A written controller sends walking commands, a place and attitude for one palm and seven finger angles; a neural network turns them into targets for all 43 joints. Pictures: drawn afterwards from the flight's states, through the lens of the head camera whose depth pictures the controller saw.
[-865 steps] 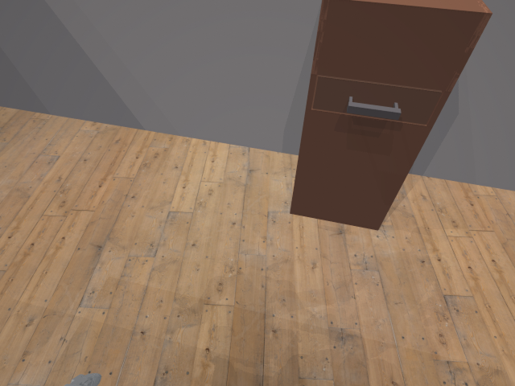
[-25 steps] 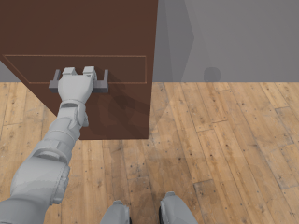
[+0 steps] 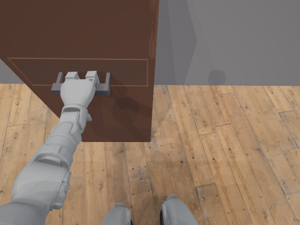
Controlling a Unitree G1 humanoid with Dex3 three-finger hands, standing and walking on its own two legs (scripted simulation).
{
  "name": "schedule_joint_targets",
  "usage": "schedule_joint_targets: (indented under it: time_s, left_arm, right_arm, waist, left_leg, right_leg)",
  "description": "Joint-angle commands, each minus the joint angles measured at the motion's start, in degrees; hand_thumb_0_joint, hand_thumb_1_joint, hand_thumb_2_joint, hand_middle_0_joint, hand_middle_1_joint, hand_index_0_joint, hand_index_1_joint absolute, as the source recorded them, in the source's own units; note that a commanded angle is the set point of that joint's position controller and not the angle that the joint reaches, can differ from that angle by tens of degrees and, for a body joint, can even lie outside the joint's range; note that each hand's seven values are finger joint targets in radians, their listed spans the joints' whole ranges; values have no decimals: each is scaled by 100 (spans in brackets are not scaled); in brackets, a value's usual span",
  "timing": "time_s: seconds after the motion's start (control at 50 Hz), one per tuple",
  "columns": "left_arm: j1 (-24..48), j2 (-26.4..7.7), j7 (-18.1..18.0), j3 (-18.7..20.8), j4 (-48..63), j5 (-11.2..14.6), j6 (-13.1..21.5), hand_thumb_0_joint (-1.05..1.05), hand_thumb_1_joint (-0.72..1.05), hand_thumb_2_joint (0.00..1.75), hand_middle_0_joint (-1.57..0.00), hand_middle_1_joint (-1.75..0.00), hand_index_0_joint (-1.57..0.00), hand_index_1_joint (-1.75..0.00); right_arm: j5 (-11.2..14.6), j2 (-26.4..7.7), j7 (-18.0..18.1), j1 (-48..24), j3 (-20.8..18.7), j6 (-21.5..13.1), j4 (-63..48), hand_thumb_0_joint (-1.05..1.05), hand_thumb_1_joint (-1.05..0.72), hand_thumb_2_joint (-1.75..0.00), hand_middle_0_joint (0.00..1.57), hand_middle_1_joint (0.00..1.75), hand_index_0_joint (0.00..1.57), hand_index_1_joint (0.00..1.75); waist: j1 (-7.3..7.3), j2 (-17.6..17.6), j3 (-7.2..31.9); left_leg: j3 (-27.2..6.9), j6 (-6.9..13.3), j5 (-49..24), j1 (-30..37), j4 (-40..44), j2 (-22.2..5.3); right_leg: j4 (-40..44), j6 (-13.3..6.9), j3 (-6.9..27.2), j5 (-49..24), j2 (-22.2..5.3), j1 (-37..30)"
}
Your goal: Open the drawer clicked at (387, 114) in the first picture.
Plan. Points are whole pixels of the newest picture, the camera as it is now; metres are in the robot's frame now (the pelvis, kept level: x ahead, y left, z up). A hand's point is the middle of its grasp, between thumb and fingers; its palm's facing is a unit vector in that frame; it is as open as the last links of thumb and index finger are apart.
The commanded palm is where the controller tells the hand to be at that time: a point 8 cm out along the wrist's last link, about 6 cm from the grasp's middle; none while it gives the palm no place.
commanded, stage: close the thumb around the handle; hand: left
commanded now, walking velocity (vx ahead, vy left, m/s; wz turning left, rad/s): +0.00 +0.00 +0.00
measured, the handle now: (83, 82) +0.53 +0.17 -0.01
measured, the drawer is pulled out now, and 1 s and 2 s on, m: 0.00 0.05 0.16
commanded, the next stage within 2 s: pull the drawer open in 0.44 s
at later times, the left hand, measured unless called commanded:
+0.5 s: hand (84, 102) +0.47 +0.17 -0.03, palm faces -0.05 -0.02 -1.00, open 6.0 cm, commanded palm +0.45 +0.17 +0.03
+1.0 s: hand (82, 116) +0.42 +0.17 -0.03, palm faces -0.02 -0.05 -1.00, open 6.0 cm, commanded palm +0.39 +0.18 +0.03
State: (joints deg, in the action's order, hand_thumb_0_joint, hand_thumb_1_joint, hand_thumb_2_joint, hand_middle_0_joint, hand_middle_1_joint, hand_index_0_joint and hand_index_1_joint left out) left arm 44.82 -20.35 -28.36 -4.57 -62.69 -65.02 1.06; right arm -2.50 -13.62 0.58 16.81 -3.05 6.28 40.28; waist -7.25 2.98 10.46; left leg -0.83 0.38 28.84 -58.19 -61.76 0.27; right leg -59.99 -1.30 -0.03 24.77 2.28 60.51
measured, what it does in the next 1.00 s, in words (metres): stands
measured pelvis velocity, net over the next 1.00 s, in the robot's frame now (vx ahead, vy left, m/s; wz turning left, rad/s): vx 0.01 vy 0.00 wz -0.02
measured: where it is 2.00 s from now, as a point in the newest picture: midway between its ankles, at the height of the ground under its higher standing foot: outside the picture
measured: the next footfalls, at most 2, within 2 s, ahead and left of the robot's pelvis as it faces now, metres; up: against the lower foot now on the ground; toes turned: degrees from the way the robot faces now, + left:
none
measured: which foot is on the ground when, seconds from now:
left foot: down 0.00-1.00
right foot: down 0.00-1.00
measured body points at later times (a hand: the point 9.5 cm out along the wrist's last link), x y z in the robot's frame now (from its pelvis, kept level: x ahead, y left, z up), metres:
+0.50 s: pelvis +0.00 +0.00 +0.00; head +0.12 -0.01 +0.43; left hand +0.47 +0.17 +0.03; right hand +0.02 -0.27 -0.14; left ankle -0.01 +0.12 -0.66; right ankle +0.02 -0.11 -0.66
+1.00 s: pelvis +0.01 +0.00 +0.01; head +0.11 -0.01 +0.45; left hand +0.42 +0.17 +0.03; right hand +0.07 -0.26 -0.13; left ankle -0.01 +0.12 -0.66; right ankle +0.02 -0.11 -0.66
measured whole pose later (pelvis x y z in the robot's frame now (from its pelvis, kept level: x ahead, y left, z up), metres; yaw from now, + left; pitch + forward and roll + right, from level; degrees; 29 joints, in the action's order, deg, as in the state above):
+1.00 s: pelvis +0.01 +0.00 +0.01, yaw -1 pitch +22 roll +0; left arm 30.4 -16.6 -31.8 -4.6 -52.4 -66.1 3.0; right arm -2.2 -13.0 0.2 15.0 -3.9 7.7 39.9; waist -4.0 2.6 11.0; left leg 0.5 0.6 28.7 -52.0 -58.5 0.1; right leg -57.5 -1.1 1.4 24.6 2.4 55.0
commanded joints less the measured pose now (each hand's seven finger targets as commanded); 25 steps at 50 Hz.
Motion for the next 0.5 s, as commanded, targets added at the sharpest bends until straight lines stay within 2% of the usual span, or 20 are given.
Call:
schedule_joint_targets:
  time_s: [0.0, 0.04, 0.08, 0.1, 0.14, 0.16, 0.2, 0.22, 0.26, 0.28, 0.3, 0.34, 0.38, 0.4, 0.42, 0.46, 0.48]
  left_arm:
    - [2417, -1109, -249, 221, 1058, -46, -23, 0, 28, 64, -36, -128, -36, -128]
    - [2426, -1174, -227, 249, 1060, -22, -10, 0, 40, 68, -36, -130, -36, -130]
    - [2334, -1217, -206, 318, 1026, 0, 7, 0, 51, 73, -37, -131, -37, -131]
    - [2275, -1105, -190, 216, 962, -7, 3, 0, 56, 76, -38, -131, -38, -131]
    - [2272, -1105, -180, 208, 1025, -12, 24, 0, 68, 80, -38, -133, -38, -133]
    - [2302, -1112, -192, 216, 1002, -21, 24, 0, 73, 83, -39, -133, -39, -133]
    - [2416, -1111, -203, 214, 1118, -26, 73, 0, 84, 88, -40, -134, -40, -134]
    - [2333, -1184, -205, 292, 1055, -17, 62, 0, 90, 90, -40, -135, -40, -135]
    - [2220, -1246, -208, 342, 1090, -9, 68, 0, 90, 90, -40, -135, -40, -135]
    - [2314, -1097, -212, 249, 1118, -3, 80, 0, 90, 90, -40, -135, -40, -135]
    - [2201, -1085, -218, 256, 1083, -2, 82, 0, 90, 90, -40, -135, -40, -135]
    - [2211, -1389, -233, 465, 1177, 21, 97, 0, 90, 90, -40, -135, -40, -135]
    - [2302, -1194, -234, 326, 1264, 40, 111, 0, 90, 90, -40, -135, -40, -135]
    - [2121, -1210, -234, 361, 1120, 47, 92, 0, 90, 90, -40, -135, -40, -135]
    - [2234, -1369, -250, 441, 1146, 22, 96, 0, 90, 90, -40, -135, -40, -135]
    - [2240, -1238, -273, 334, 1094, 14, 70, 0, 90, 90, -40, -135, -40, -135]
    - [2347, -1286, -279, 373, 1119, 8, 76, 0, 90, 90, -40, -135, -40, -135]
  right_arm:
    - [-41, -890, 77, 833, -332, -83, -271, 0, -90, -90, 20, 30, 20, 30]
    - [-42, -890, 82, 817, -320, -85, -274, 0, -90, -90, 20, 30, 20, 30]
    - [-45, -883, 82, 807, -314, -91, -286, 0, -90, -90, 20, 30, 20, 30]
    - [-33, -872, 86, 814, -314, -93, -297, 0, -90, -90, 20, 30, 20, 30]
    - [-29, -875, 80, 787, -314, -98, -317, 0, -90, -90, 20, 30, 20, 30]
    - [-31, -882, 80, 804, -317, -102, -300, 0, -90, -90, 20, 30, 20, 30]
    - [-35, -876, 78, 818, -324, -120, -305, 0, -90, -90, 20, 30, 20, 30]
    - [-40, -888, 75, 818, -330, -116, -285, 0, -90, -90, 20, 30, 20, 30]
    - [-35, -886, 79, 804, -320, -108, -314, 0, -90, -90, 20, 30, 20, 30]
    - [-47, -868, 77, 811, -332, -115, -300, 0, -90, -90, 20, 30, 20, 30]
    - [-39, -874, 65, 811, -335, -118, -298, 0, -90, -90, 20, 30, 20, 30]
    - [-45, -903, 74, 787, -324, -107, -306, 0, -90, -90, 20, 30, 20, 30]
    - [-43, -872, 75, 790, -335, -120, -315, 0, -90, -90, 20, 30, 20, 30]
    - [-34, -881, 64, 790, -329, -115, -299, 0, -90, -90, 20, 30, 20, 30]
    - [-30, -909, 78, 792, -319, -113, -273, 0, -90, -90, 20, 30, 20, 30]
    - [-29, -901, 75, 779, -323, -118, -274, 0, -90, -90, 20, 30, 20, 30]
    - [-36, -904, 80, 788, -329, -121, -252, 0, -90, -90, 20, 30, 20, 30]
  waist:
    - [-164, 4, 2755]
    - [-147, 48, 2745]
    - [-129, -88, 2773]
    - [-146, -78, 2687]
    - [-107, 18, 2720]
    - [-144, -36, 2644]
    - [-123, 75, 2781]
    - [-129, -18, 2764]
    - [-57, -40, 2810]
    - [-124, -75, 2830]
    - [-86, -3, 2771]
    - [-34, -50, 2816]
    - [-87, 11, 2878]
    - [-29, 18, 2778]
    - [-71, -88, 2747]
    - [-94, -46, 2672]
    - [-116, -56, 2733]
  left_leg:
    - [108, 220, -2164, 1498, 502, 111]
    - [124, 216, -2101, 1465, 500, 119]
    - [121, 230, -2121, 1407, 487, 127]
    - [124, 226, -2107, 1379, 499, 128]
    - [141, 221, -2023, 1381, 501, 137]
    - [132, 227, -2011, 1380, 505, 122]
    - [118, 217, -2047, 1432, 498, 125]
    - [131, 228, -2049, 1421, 481, 121]
    - [138, 221, -2081, 1384, 491, 136]
    - [123, 226, -2143, 1397, 474, 130]
    - [137, 216, -2096, 1396, 490, 129]
    - [154, 227, -2073, 1374, 495, 132]
    - [130, 220, -2137, 1456, 514, 130]
    - [143, 216, -2050, 1412, 529, 134]
    - [118, 225, -2045, 1389, 529, 113]
    - [132, 225, -1956, 1368, 539, 125]
    - [124, 225, -1991, 1387, 525, 121]
  right_leg:
    - [692, -100, -8, -2035, -3, -1775]
    - [696, -99, -3, -1991, -5, -1794]
    - [693, -95, 15, -2059, -2, -1887]
    - [701, -89, 16, -2060, -5, -1865]
    - [716, -96, 31, -1971, -6, -1838]
    - [723, -98, 11, -1947, -6, -1783]
    - [680, -100, 11, -1949, -6, -1791]
    - [691, -94, 13, -1973, -7, -1810]
    - [685, -97, 31, -2028, -7, -1913]
    - [670, -94, 25, -2108, -3, -1907]
    - [682, -93, 10, -2043, -7, -1862]
    - [697, -87, 56, -2073, -9, -1983]
    - [694, -92, 34, -2110, -8, -1972]
    - [707, -94, 23, -2005, -3, -1933]
    - [700, -91, 25, -1989, -7, -1902]
    - [741, -90, 22, -1895, -5, -1839]
    - [724, -90, 28, -1918, -7, -1849]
